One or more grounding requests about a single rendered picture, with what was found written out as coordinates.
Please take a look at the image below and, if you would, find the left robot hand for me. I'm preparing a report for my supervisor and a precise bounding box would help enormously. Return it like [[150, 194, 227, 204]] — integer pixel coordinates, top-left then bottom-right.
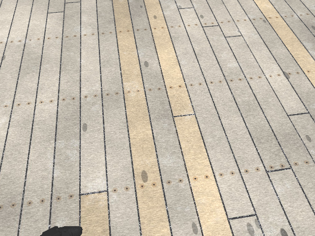
[[40, 226, 83, 236]]

